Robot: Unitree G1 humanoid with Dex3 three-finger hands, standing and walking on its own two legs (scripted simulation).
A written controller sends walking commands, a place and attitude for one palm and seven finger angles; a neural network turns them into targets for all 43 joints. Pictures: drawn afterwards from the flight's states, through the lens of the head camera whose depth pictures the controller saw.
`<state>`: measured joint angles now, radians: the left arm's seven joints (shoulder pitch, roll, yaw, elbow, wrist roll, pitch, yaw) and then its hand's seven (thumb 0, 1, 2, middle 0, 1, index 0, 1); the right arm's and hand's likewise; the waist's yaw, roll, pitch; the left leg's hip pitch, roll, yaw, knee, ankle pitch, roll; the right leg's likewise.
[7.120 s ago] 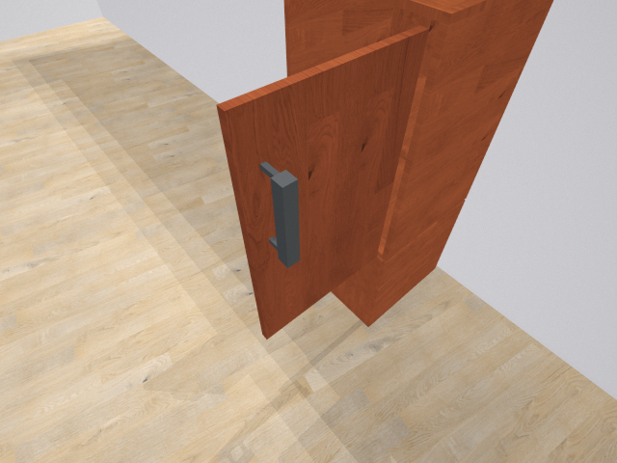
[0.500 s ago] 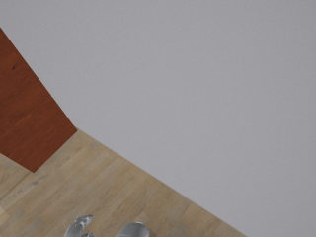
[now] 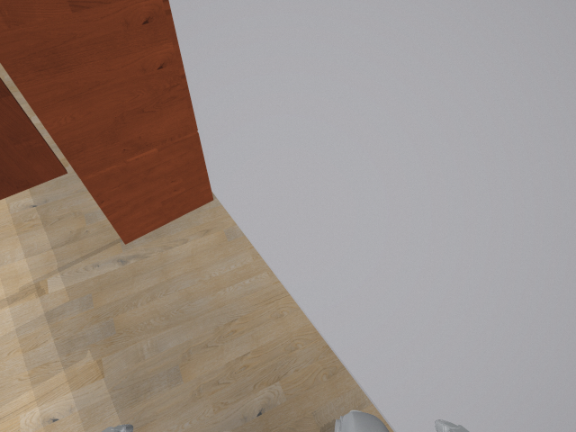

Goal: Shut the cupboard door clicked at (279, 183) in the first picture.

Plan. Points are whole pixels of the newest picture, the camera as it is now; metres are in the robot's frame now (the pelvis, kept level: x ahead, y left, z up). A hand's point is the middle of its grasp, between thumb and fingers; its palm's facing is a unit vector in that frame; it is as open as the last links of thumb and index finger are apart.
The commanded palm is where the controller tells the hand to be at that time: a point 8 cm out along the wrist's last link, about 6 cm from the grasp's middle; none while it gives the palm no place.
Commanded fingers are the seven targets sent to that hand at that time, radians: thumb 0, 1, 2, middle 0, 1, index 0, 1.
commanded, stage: turn to face it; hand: left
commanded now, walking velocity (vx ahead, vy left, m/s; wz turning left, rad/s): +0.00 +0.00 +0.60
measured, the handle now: out of the picture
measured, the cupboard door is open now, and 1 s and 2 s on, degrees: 89 89 89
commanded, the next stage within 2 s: take the last steps up to it in 1.02 s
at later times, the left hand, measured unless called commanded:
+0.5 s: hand out of the picture +0.02 +0.17 -0.18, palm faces +0.36 -0.91 -0.21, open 7.3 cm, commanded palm none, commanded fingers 0.00 0.90 0.90 -0.20 -0.30 -0.20 -0.30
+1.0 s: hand out of the picture +0.03 +0.17 -0.16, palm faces +0.50 -0.82 -0.27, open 7.4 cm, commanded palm none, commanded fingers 0.00 0.90 0.90 -0.20 -0.30 -0.20 -0.30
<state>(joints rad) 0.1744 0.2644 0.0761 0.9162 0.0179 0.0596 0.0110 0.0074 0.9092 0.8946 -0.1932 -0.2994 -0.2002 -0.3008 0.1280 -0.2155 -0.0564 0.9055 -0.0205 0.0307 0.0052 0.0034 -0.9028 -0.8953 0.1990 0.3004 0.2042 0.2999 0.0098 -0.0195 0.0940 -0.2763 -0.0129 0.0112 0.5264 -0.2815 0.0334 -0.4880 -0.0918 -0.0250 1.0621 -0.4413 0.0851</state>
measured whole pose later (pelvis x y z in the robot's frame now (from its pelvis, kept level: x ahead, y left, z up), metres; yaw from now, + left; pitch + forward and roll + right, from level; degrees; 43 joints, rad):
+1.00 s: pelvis +0.05 -0.04 -0.01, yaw +31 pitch +0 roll +1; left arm 0.16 0.17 0.04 0.92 0.02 0.01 0.02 0.00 0.91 0.89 -0.19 -0.30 -0.20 -0.30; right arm 0.20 -0.20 -0.07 0.98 -0.01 0.07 0.01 0.01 -0.90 -0.90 0.20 0.30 0.21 0.30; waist -0.02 0.05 0.07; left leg -0.37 -0.03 -0.04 0.75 -0.44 -0.01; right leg -0.27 -0.04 -0.08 0.60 -0.34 -0.01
